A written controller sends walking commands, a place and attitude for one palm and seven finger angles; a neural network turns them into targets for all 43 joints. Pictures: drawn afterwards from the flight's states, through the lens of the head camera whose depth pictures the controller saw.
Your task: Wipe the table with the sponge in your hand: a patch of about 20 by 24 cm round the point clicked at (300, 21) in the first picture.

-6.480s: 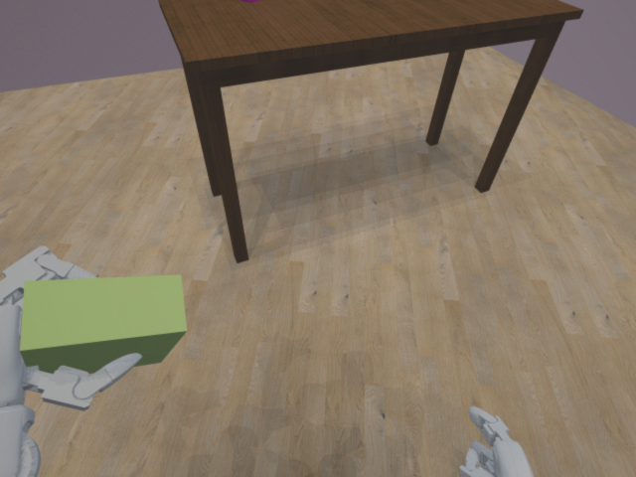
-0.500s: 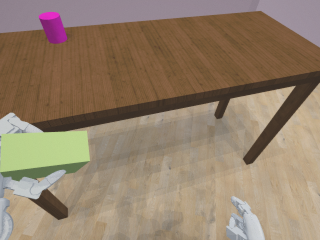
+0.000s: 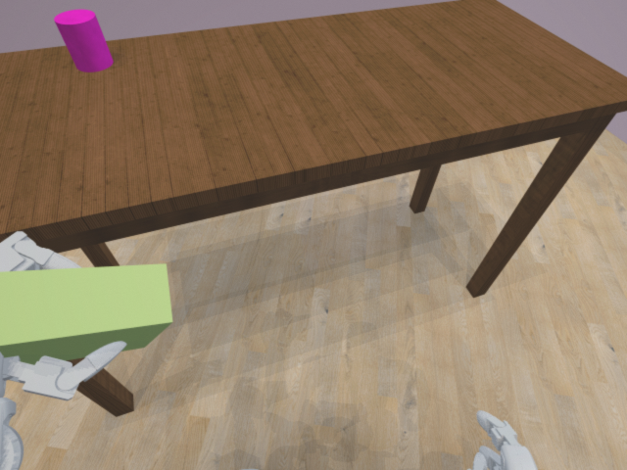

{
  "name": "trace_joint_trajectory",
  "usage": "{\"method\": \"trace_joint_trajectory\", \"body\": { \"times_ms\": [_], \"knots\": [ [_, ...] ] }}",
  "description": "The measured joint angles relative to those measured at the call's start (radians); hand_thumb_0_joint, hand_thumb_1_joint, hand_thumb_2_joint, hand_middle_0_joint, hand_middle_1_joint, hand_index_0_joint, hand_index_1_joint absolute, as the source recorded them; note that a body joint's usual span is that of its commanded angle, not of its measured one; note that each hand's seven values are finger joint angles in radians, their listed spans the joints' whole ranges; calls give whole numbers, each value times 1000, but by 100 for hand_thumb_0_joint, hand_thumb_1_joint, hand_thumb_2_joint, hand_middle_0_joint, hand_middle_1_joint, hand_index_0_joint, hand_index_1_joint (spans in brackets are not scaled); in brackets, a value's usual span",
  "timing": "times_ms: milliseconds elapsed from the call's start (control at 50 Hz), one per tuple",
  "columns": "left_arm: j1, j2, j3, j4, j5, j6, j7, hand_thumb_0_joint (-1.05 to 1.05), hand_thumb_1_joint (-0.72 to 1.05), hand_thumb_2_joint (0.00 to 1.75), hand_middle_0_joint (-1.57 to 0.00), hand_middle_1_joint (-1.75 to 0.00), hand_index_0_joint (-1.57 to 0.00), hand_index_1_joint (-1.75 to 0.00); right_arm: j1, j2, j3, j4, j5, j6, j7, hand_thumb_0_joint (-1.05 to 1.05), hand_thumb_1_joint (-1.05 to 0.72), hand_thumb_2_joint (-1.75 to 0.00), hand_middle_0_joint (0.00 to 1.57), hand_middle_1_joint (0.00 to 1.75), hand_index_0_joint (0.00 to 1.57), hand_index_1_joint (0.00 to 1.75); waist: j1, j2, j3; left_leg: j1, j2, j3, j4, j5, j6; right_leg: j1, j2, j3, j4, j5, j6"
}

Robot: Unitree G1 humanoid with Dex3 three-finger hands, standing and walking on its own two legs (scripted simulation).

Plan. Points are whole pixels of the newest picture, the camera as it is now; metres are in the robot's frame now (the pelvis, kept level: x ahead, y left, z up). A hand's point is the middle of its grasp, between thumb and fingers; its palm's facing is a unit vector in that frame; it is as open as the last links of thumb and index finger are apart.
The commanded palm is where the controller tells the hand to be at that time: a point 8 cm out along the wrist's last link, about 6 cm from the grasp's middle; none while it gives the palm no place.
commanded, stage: come to a stop and stand still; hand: left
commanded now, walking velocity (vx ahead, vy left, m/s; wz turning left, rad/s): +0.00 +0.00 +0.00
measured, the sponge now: (110, 315) +0.23 +0.21 +0.14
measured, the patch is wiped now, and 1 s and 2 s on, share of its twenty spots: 0.00 0.00 0.00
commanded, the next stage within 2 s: look again from close up in 0.02 s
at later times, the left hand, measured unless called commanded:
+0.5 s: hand (97, 281) +0.27 +0.25 +0.13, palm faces +0.22 -0.89 -0.40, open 9.7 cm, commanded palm +0.21 +0.30 +0.18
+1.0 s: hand (87, 215) +0.34 +0.27 +0.16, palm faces +0.39 -0.85 -0.37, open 9.6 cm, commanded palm +0.27 +0.32 +0.18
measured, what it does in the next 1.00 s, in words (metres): shifts its weight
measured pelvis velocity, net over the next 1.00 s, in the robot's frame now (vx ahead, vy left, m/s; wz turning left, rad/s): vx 0.10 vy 0.04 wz -0.03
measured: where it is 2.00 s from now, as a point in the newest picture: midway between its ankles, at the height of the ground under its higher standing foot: (266, 440)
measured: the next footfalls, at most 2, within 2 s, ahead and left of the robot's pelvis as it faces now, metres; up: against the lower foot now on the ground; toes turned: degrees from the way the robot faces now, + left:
right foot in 1.36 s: +0.32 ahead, -0.01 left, +0.00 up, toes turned +3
left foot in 1.76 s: +0.34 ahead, +0.25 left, +0.00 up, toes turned +3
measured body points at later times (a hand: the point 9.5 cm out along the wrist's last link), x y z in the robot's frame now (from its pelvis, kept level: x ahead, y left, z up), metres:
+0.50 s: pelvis +0.03 +0.03 +0.01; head +0.06 +0.05 +0.45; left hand +0.26 +0.29 +0.15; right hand +0.18 -0.20 -0.06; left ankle +0.06 +0.11 -0.73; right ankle +0.03 -0.11 -0.73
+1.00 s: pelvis +0.10 +0.04 -0.02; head +0.13 +0.05 +0.43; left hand +0.31 +0.32 +0.18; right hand +0.27 -0.18 -0.10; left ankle +0.07 +0.11 -0.72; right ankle +0.03 -0.11 -0.73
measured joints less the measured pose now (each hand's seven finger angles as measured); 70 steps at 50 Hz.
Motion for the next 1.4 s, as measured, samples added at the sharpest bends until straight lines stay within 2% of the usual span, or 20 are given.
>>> {"method": "trace_joint_trajectory", "body": {
  "times_ms": [120, 180, 220, 260, 300, 360, 420, 500, 580, 640, 820, 940, 1040, 1080, 1140, 1200, 1240, 1320, 1360, 1400],
  "knots": [
    [15, -13, -22, -8, -2, 3, 0, -1, -45, 100, -79, -135, -79, -135, -15, 13, 5, 4, -1, -10, 6, 2, -90, -89, 20, 30, 20, 30, 2, 8, -1, -10, 8, 2, 23, -11, -4, -8, 6, 4, 14, -6, -5],
    [-183, 115, 19, 98, 13, -50, -42, -1, -46, 100, -79, -135, -79, -135, 7, 28, 20, -4, 7, -42, -4, 2, -91, -89, 20, 30, 19, 30, 37, -2, 12, -23, 1, -18, 47, -16, -5, -14, -2, -17, 45, -24, -6],
    [-284, 154, 83, 171, 7, -75, -39, -1, -46, 100, -79, -135, -79, -135, -2, 36, 43, 6, -8, -57, 16, 2, -91, -89, 20, 30, 19, 30, 50, -11, 1, -33, 5, -20, 66, -43, -9, -23, 8, -8, 45, -21, -15],
    [-305, 135, 122, 197, -15, -73, -28, -1, -46, 100, -79, -135, -79, -135, -3, 35, 53, -7, -13, -65, 38, 2, -90, -89, 20, 30, 20, 30, 50, -6, -17, -31, -7, -35, 74, -73, -8, -21, 19, 15, 30, -13, -13],
    [-262, 76, 114, 161, -23, -46, -23, -1, -46, 100, -79, -135, -79, -135, 0, 26, 54, -26, -14, -72, 54, 2, -90, -89, 21, 30, 20, 30, 42, 9, -28, -9, -19, -43, 57, -49, -1, -4, 29, 41, 7, -4, -2],
    [-162, -15, 17, 91, -13, -12, -39, -1, -45, 100, -79, -135, -79, -135, 2, 17, 48, -38, -11, -79, 59, 2, -90, -89, 21, 30, 20, 30, 20, 13, -35, 28, -31, -22, 27, -49, 22, 27, 22, 69, -26, 3, 18],
    [-67, -53, -69, 65, 8, 10, -63, -1, -46, 100, -79, -135, -79, -135, -7, 20, 47, -48, -14, -72, 49, 2, -90, -89, 21, 30, 20, 30, 1, -5, -36, 50, -45, -2, -11, -49, 36, 38, 8, 88, -52, 9, 33],
    [-22, 0, -54, 55, 15, 28, -65, -1, -46, 100, -80, -135, -79, -135, -24, 35, 47, -68, -22, -59, 30, 2, -90, -89, 21, 30, 20, 30, -7, -41, -5, 59, -61, 4, -47, -36, 45, 38, -6, 93, -67, 11, 39],
    [-44, 52, 30, 6, 3, 36, -38, -1, -46, 100, -80, -135, -79, -135, -43, 29, 42, -76, -27, -60, 30, 2, -90, -89, 21, 30, 20, 30, 12, -43, 34, 47, -68, -8, -41, -39, 50, 38, -13, 80, -74, 9, 42],
    [-52, 54, 63, -45, -9, 19, -19, -1, -46, 100, -80, -135, -79, -135, -59, 15, 34, -66, -27, -61, 40, 2, -90, -89, 21, 30, 20, 30, 24, -24, 36, 31, -70, -19, -1, -66, 57, 37, -16, 69, -55, -10, 45],
    [-26, -19, 15, -9, -13, 2, -16, -1, -46, 100, -80, -135, -80, -135, -70, 20, 22, -58, -6, -27, 30, 2, -90, -89, 21, 30, 20, 30, 32, 6, -35, 32, -91, -15, 113, -182, 74, 22, -40, 73, 94, -139, 26],
    [-89, -19, 10, 27, -9, 23, -8, -1, -46, 100, -80, -135, -80, -135, -75, 31, 34, -57, 0, -19, 32, 2, -90, -89, 21, 30, 20, 30, 22, 20, -22, 17, -76, -31, 191, -240, 62, 36, -30, 58, 122, -189, 50],
    [-77, 10, -1, -79, -7, -18, 4, -1, -46, 100, -80, -135, -80, -135, -69, 17, 25, -32, 8, -7, 49, 2, -90, -89, 21, 30, 20, 30, 7, -13, 9, -33, -70, -25, 305, -264, 35, 74, -45, 45, 151, -240, 58],
    [-45, 22, 32, -117, -14, -39, 6, -1, -46, 100, -80, -135, -80, -135, -75, 9, 17, -26, 9, 1, 52, 2, -90, -89, 21, 30, 20, 30, 11, -31, 18, -1, -78, -4, 246, -260, 66, 45, -61, 66, 242, -261, 52],
    [-30, 30, 75, -92, -18, -37, 1, -1, -46, 100, -80, -135, -80, -135, -86, 23, -9, -22, -1, 10, 56, 2, -90, -89, 21, 30, 20, 30, 5, -26, 38, 55, -86, 27, 216, -279, 89, -89, -29, 105, 587, -294, 26],
    [-49, 37, 81, -47, -21, -14, -8, -1, -46, 100, -80, -135, -80, -135, -67, 36, -10, -25, -2, 5, 64, 2, -90, -89, 20, 30, 20, 30, -20, -5, 33, 121, -97, 15, 117, -245, 89, -214, 0, 58, 748, -260, 18],
    [-49, 35, 76, -37, -23, -2, -15, -1, -46, 100, -80, -135, -80, -135, -49, 40, -3, -28, 4, 3, 64, 2, -90, -89, 20, 30, 20, 30, -30, 7, 27, 164, -103, 5, 40, -216, 92, -257, 2, 7, 652, -192, 20],
    [9, 43, 63, -62, -30, 4, -25, -1, -46, 100, -80, -135, -80, -135, -15, 31, 10, -54, 5, -5, 53, 2, -90, -89, 20, 30, 20, 30, -40, 35, 28, 214, -110, -10, -15, -214, 86, -217, 12, -85, 264, -18, 7],
    [38, 70, 61, -82, -32, 6, -30, -1, -46, 100, -80, -135, -80, -135, -2, 24, 11, -64, 7, -4, 47, 2, -90, -89, 21, 30, 20, 30, -41, 41, 27, 187, -113, -16, 91, -270, 77, -142, 21, -116, 85, 74, -13],
    [22, 84, 58, -88, -31, 1, -38, -1, -46, 100, -80, -135, -80, -135, -24, 14, 2, -45, 8, 4, 44, 2, -90, -89, 21, 30, 20, 30, -29, 50, 41, 66, -103, -26, 383, -297, 51, -123, 26, -127, 97, 9, -98]
  ]
}}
